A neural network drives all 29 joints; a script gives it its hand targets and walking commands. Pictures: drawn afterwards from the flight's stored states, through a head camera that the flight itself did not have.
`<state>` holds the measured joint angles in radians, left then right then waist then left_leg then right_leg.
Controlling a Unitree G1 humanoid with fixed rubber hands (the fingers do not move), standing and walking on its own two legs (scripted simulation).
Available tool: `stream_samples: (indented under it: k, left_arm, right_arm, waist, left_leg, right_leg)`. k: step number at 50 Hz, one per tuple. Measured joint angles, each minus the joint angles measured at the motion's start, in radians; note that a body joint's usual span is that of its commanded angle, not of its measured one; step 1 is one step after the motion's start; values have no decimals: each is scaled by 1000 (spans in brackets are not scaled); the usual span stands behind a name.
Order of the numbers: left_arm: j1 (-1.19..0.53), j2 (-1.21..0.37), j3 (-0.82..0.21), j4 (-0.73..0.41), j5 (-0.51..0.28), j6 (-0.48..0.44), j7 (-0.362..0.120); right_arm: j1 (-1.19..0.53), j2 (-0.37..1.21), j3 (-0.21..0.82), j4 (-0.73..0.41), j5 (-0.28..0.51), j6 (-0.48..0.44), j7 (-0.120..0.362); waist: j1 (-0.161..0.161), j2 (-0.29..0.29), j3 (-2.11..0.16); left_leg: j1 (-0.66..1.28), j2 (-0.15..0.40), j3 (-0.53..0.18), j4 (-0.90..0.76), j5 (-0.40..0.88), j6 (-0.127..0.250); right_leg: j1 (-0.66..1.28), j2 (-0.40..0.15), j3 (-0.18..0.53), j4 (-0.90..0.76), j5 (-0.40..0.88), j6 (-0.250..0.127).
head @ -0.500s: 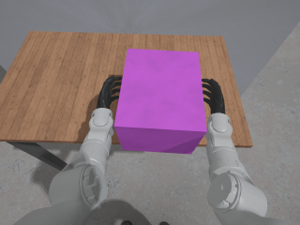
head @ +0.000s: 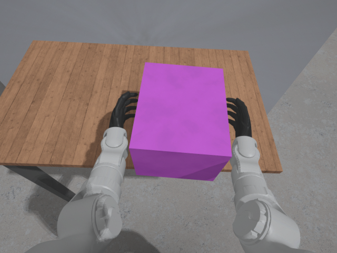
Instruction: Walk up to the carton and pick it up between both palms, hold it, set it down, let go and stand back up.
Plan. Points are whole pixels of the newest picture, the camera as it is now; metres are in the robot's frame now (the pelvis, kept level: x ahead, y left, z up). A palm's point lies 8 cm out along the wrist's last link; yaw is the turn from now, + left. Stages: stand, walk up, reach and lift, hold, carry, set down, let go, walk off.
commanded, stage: reach and lift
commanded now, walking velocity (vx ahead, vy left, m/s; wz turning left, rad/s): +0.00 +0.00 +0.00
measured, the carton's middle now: (179, 122) +0.46 -0.02 -0.01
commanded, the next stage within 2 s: none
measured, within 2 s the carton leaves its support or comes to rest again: leaves its support in 1.16 s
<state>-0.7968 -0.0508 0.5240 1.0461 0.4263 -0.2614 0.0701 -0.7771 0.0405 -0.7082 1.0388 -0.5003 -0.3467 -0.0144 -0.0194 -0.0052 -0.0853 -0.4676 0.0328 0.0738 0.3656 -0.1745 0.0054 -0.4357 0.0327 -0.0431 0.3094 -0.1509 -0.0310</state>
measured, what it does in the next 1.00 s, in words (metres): stands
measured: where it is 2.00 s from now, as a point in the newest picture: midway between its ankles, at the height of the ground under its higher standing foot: outside the picture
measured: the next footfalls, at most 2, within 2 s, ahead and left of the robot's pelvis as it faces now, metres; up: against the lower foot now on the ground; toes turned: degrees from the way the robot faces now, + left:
none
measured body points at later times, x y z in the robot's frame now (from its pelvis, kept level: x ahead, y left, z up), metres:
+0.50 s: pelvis -0.01 -0.01 +0.00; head +0.09 +0.00 +0.44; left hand +0.42 +0.13 +0.02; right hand +0.42 -0.18 +0.03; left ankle -0.02 +0.11 -0.74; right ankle -0.02 -0.10 -0.74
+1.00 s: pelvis -0.01 +0.00 +0.00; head +0.08 +0.00 +0.44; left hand +0.42 +0.13 +0.03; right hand +0.41 -0.18 +0.03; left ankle -0.02 +0.11 -0.74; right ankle -0.02 -0.10 -0.74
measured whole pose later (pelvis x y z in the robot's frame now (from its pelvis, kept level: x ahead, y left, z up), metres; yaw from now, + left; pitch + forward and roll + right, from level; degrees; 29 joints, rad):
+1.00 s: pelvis -0.01 +0.00 +0.00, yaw +0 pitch +16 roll -1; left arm -0.77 -0.03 0.44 1.07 0.35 -0.27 0.11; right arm -0.77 0.01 -0.62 1.11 -0.44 -0.39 -0.06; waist -0.03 0.00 -0.11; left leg -0.48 0.04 0.08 0.33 -0.13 0.00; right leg -0.45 0.03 -0.08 0.27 -0.11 -0.04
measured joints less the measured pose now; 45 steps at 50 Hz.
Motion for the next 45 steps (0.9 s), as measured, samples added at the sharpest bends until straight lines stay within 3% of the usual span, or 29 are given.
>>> stream_samples:
  k: [13,30,45]
  left_arm:
    - [26,-8,-27,-52,-20,23,10]
    - [5,3,-9,-20,-20,13,-6]
    - [18,12,-60,7,-52,0,27]
  right_arm:
    - [-2,-7,27,-5,13,4,4]
    - [-3,5,16,-17,-9,7,-8]
    - [7,-23,57,49,29,-37,-31]
  waist:
    - [0,7,7]
    - [-8,-5,5]
    - [-11,-1,-22]
  left_leg:
    - [6,3,-2,-22,18,-6]
    - [5,-4,-2,-61,51,-6]
    - [-13,2,3,-41,40,-3]
  right_leg:
    - [4,-1,-22,-15,12,-8]
    - [-10,-9,-33,-22,26,-11]
    - [-13,-6,-37,-36,35,-8]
